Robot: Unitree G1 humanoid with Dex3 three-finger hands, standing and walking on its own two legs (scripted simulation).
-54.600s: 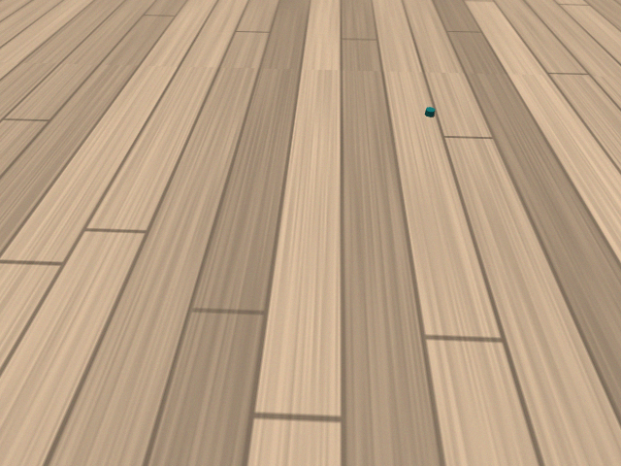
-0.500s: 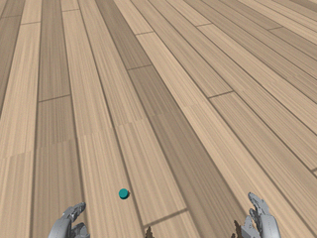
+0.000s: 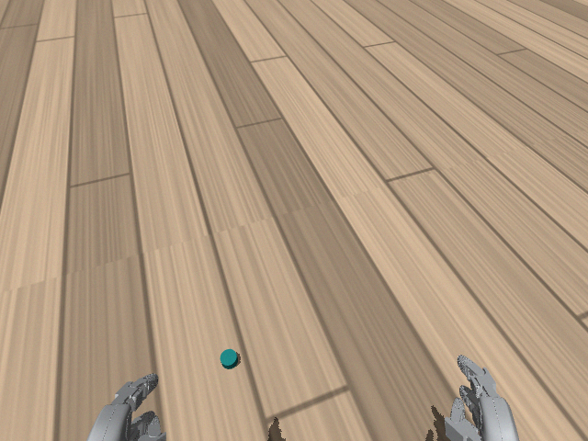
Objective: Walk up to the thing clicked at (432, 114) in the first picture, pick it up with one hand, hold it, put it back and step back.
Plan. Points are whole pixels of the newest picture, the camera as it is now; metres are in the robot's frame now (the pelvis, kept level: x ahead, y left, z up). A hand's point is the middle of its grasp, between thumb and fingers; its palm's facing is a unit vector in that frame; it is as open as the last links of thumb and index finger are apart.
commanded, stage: stand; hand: left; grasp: from above
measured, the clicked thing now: (229, 359) +0.50 +0.22 -0.70
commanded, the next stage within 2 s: none
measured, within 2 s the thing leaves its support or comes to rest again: neither
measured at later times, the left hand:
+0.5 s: hand out of the picture +0.06 +0.24 -0.11, palm faces +0.04 -0.94 -0.34, open 7.4 cm
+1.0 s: hand out of the picture +0.04 +0.24 -0.09, palm faces +0.06 -0.94 -0.35, open 7.4 cm
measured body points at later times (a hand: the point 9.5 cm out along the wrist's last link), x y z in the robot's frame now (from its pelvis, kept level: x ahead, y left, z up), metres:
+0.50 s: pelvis +0.00 +0.00 +0.04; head +0.02 +0.00 +0.49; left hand +0.06 +0.29 -0.08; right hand +0.09 -0.28 -0.09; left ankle -0.01 +0.13 -0.68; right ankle +0.01 -0.14 -0.68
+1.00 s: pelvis +0.00 +0.00 +0.06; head +0.00 -0.01 +0.51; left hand +0.04 +0.29 -0.07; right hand +0.08 -0.28 -0.08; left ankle -0.01 +0.13 -0.68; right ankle +0.01 -0.14 -0.68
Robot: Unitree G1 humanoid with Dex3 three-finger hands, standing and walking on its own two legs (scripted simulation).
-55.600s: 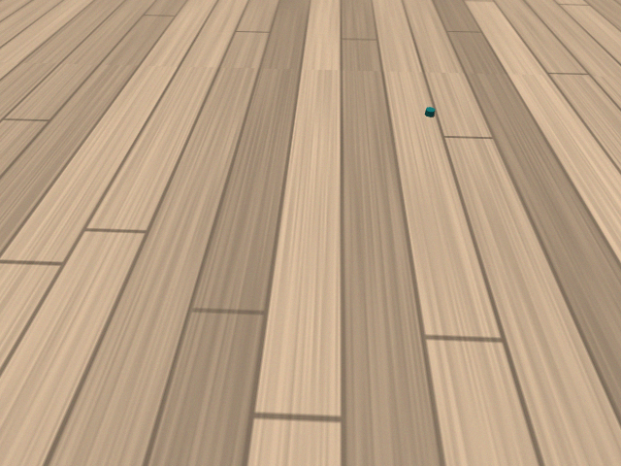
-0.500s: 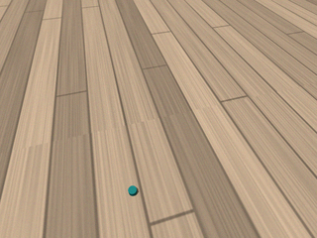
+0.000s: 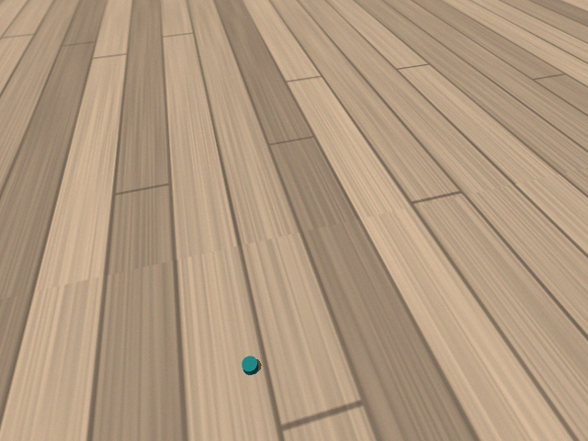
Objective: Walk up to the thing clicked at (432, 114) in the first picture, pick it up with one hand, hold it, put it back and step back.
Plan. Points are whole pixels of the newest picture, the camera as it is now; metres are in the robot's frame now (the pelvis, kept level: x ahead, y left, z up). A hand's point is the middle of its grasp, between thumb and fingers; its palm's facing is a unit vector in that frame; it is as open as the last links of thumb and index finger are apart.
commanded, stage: stand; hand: left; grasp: from above
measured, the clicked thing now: (250, 365) +0.51 +0.20 -0.76
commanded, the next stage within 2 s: step back in 1.62 s
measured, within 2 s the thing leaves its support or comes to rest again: neither
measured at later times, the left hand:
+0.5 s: hand out of the picture +0.06 +0.24 -0.16, palm faces +0.01 -0.94 -0.34, open 7.4 cm
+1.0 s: hand out of the picture +0.09 +0.23 -0.15, palm faces +0.01 -0.94 -0.34, open 7.4 cm
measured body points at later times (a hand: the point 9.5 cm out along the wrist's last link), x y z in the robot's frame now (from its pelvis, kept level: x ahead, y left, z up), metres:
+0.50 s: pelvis +0.00 -0.01 +0.00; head +0.01 -0.02 +0.45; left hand +0.06 +0.28 -0.13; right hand +0.06 -0.30 -0.14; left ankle +0.00 +0.13 -0.74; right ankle +0.01 -0.14 -0.74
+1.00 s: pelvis +0.01 -0.01 +0.00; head +0.02 -0.02 +0.45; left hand +0.09 +0.28 -0.13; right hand +0.08 -0.31 -0.14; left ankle +0.00 +0.13 -0.74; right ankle +0.01 -0.14 -0.74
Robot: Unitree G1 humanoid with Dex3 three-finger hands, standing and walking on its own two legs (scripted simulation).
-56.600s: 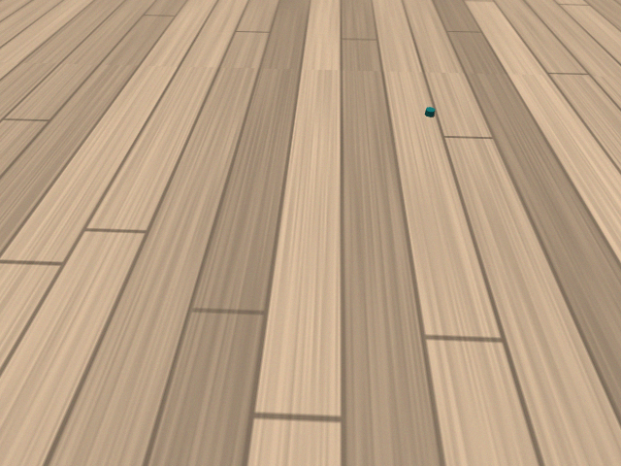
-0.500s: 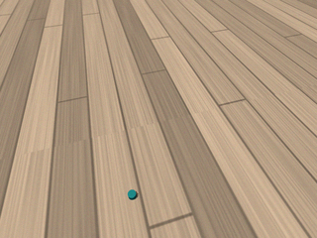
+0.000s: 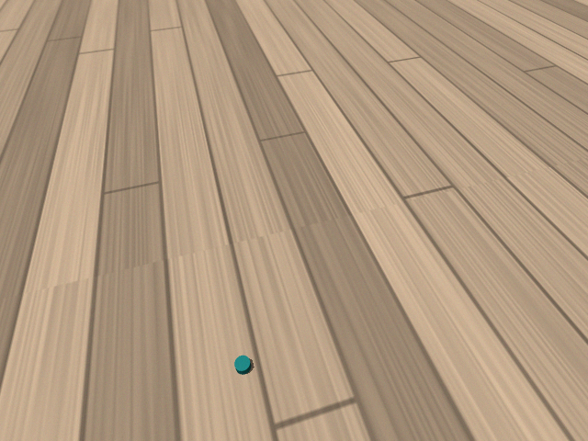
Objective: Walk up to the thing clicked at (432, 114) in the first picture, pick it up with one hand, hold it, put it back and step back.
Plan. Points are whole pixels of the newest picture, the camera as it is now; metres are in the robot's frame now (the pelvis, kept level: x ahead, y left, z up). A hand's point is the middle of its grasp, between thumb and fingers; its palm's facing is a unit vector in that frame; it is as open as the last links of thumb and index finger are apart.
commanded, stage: stand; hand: left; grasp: from above
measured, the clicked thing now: (242, 364) +0.50 +0.22 -0.77
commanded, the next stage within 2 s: step back in 0.62 s
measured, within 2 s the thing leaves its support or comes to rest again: neither
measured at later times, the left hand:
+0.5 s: hand out of the picture +0.07 +0.25 -0.16, palm faces +0.01 -0.94 -0.34, open 7.4 cm
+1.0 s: hand out of the picture +0.09 +0.32 -0.18, palm faces -0.01 -0.93 -0.38, open 7.4 cm
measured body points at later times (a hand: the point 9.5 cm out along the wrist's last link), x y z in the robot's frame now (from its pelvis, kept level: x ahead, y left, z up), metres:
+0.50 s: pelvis +0.00 +0.00 +0.00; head +0.01 -0.01 +0.45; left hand +0.07 +0.30 -0.13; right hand +0.07 -0.29 -0.14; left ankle -0.01 +0.14 -0.75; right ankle +0.00 -0.12 -0.75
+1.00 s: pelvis -0.07 +0.05 -0.02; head +0.01 +0.08 +0.42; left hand +0.09 +0.37 -0.15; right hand -0.01 -0.27 -0.13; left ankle -0.05 +0.15 -0.75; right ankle -0.05 -0.11 -0.69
